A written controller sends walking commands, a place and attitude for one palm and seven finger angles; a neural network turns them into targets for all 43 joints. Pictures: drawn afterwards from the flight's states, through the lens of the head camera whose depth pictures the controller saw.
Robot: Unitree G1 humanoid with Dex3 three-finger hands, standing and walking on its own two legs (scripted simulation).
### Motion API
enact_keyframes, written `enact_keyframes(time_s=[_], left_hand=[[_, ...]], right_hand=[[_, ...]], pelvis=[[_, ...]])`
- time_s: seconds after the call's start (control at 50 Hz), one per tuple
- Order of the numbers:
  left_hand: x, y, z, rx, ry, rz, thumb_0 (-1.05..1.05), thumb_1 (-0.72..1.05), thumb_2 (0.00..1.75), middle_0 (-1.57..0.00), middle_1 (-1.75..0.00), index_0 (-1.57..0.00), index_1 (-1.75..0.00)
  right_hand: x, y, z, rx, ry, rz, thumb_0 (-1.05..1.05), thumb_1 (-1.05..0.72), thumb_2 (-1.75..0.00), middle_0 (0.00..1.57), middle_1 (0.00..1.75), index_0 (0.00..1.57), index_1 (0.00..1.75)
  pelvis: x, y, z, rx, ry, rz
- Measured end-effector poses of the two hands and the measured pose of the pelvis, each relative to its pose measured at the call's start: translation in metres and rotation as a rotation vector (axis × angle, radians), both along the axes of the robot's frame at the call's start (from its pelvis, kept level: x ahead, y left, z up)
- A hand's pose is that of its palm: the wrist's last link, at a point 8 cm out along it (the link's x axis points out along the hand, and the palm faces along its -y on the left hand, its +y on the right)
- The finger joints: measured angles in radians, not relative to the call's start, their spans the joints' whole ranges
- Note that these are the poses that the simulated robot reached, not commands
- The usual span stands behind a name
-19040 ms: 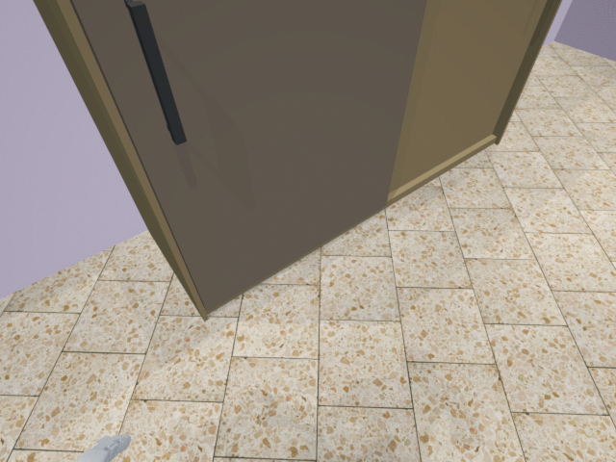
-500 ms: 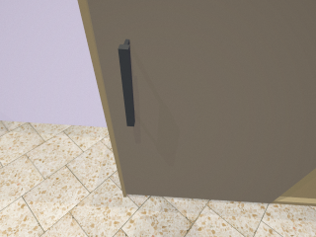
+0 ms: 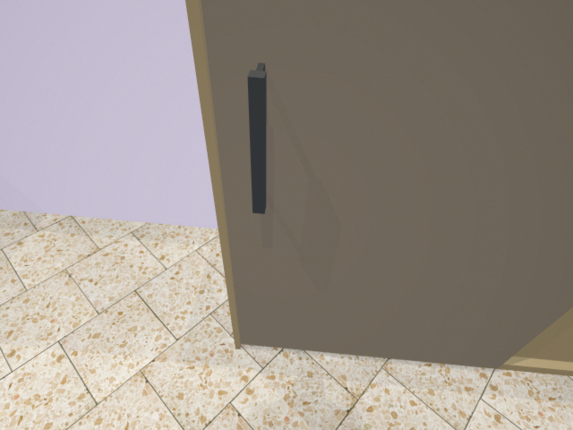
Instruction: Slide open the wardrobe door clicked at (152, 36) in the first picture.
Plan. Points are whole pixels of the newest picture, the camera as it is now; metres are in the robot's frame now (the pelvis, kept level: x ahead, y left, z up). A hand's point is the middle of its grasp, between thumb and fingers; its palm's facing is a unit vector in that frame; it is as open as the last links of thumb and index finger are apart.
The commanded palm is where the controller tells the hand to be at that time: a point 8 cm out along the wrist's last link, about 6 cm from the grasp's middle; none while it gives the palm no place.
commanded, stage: come to a stop and stand still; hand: left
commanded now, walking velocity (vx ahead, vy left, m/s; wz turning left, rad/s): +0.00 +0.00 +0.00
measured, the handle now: (260, 145) +0.53 +0.09 +0.14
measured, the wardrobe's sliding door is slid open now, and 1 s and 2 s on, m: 0.00 0.00 0.00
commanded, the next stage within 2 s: look again from close up in 1.66 s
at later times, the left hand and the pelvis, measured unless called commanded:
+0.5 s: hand out of the picture -0.11 +0.21 -0.20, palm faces +0.04 -0.99 -0.14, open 7.4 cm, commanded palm none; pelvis -0.13 +0.04 -0.01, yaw -3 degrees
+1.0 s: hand out of the picture -0.05 +0.15 -0.16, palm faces -0.09 -0.99 -0.10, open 7.4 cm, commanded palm none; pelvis -0.16 +0.00 +0.01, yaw +0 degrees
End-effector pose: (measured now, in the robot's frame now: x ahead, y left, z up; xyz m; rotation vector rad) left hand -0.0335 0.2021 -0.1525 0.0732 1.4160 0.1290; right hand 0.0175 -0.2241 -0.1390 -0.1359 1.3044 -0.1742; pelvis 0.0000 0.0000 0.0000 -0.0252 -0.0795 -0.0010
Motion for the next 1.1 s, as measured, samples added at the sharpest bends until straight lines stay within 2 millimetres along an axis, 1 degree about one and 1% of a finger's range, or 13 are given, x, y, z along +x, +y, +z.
enact_keyframes(time_s=[0.1,0.2,0.26,0.32,0.4,0.46,0.58,0.64,0.72,0.82,0.94,1.02,1.1], left_hand=[[-0.027,0.008,-0.005,0.008,-0.001,0.035,0.0,0.91,0.9,-0.2,-0.3,-0.2,-0.3],[-0.087,0.012,-0.01,0.046,0.021,0.128,0.0,0.91,0.9,-0.2,-0.3,-0.2,-0.3],[-0.128,0.01,-0.008,0.045,0.08,0.148,0.0,0.91,0.9,-0.2,-0.3,-0.2,-0.3],[-0.143,0.016,-0.009,0.031,0.117,0.11,0.0,0.91,0.9,-0.2,-0.3,-0.2,-0.3],[-0.124,0.037,-0.02,0.012,0.028,0.044,0.01,0.91,0.9,-0.2,-0.3,-0.2,-0.3],[-0.103,0.054,-0.026,0.017,-0.058,-0.007,0.01,0.91,0.9,-0.2,-0.3,-0.2,-0.3],[-0.055,0.08,0.01,0.035,-0.251,-0.023,0.01,0.92,0.9,-0.2,-0.3,-0.2,-0.3],[-0.042,0.088,0.026,0.046,-0.306,-0.038,0.01,0.92,0.9,-0.2,-0.3,-0.2,-0.3],[-0.038,0.09,0.032,0.057,-0.284,-0.091,0.0,0.92,0.9,-0.19,-0.3,-0.2,-0.3],[-0.037,0.072,0.027,0.034,-0.226,-0.153,0.0,0.91,0.9,-0.19,-0.3,-0.2,-0.3],[-0.026,0.024,0.023,-0.024,-0.224,-0.176,0.01,0.91,0.9,-0.19,-0.3,-0.2,-0.3],[-0.018,-0.006,0.018,-0.023,-0.279,-0.139,0.0,0.91,0.9,-0.2,-0.3,-0.2,-0.3],[-0.014,-0.01,0.028,0.037,-0.339,-0.062,-0.04,0.95,0.9,-0.2,-0.3,-0.21,-0.3]], right_hand=[[-0.014,0.001,-0.005,-0.005,0.003,0.015,0.0,-0.91,-0.9,0.2,0.3,0.2,0.3],[-0.01,-0.003,-0.016,-0.01,-0.027,0.073,0.0,-0.91,-0.9,0.2,0.3,0.2,0.3],[-0.004,0.0,-0.008,-0.013,-0.086,0.081,0.0,-0.91,-0.9,0.2,0.3,0.2,0.3],[-0.015,0.007,0.008,-0.016,-0.16,0.052,0.0,-0.91,-0.9,0.2,0.3,0.2,0.3],[-0.064,0.02,0.012,-0.042,-0.18,0.015,0.0,-0.91,-0.9,0.2,0.3,0.2,0.3],[-0.124,0.036,0.002,-0.05,-0.1,-0.035,0.0,-0.91,-0.9,0.2,0.3,0.2,0.3],[-0.248,0.075,0.006,0.021,0.169,-0.084,0.0,-0.91,-0.9,0.2,0.3,0.2,0.3],[-0.287,0.086,0.016,0.041,0.253,-0.108,0.0,-0.91,-0.9,0.2,0.3,0.2,0.3],[-0.314,0.09,0.026,0.036,0.289,-0.158,0.01,-0.9,-0.89,0.2,0.3,0.2,0.3],[-0.328,0.083,0.034,0.027,0.293,-0.198,0.0,-0.9,-0.89,0.2,0.3,0.2,0.3],[-0.323,0.061,0.031,0.045,0.314,-0.191,0.0,-0.9,-0.9,0.2,0.3,0.2,0.3],[-0.305,0.035,0.013,0.065,0.315,-0.164,0.0,-0.9,-0.9,0.2,0.3,0.2,0.3],[-0.262,0.007,-0.003,0.063,0.275,-0.101,0.0,-0.9,-0.9,0.2,0.3,0.2,0.3]], pelvis=[[-0.021,0.003,-0.006,0.002,-0.014,0.008],[-0.047,0.005,-0.017,0.004,-0.037,0.032],[-0.066,0.011,-0.014,-0.007,-0.035,0.048],[-0.081,0.017,-0.009,0.001,-0.008,0.037],[-0.103,0.03,-0.011,0.008,0.022,0.002],[-0.126,0.038,-0.016,0.066,-0.011,-0.039],[-0.146,0.049,0.002,0.024,0.005,-0.003],[-0.154,0.051,0.01,0.001,0.034,0.009],[-0.163,0.05,0.015,-0.013,0.07,0.0],[-0.168,0.04,0.016,-0.013,0.095,-0.011],[-0.165,0.019,0.015,-0.003,0.112,-0.007],[-0.155,-0.002,0.003,0.039,0.105,-0.004],[-0.148,-0.012,0.0,0.032,0.082,0.011]])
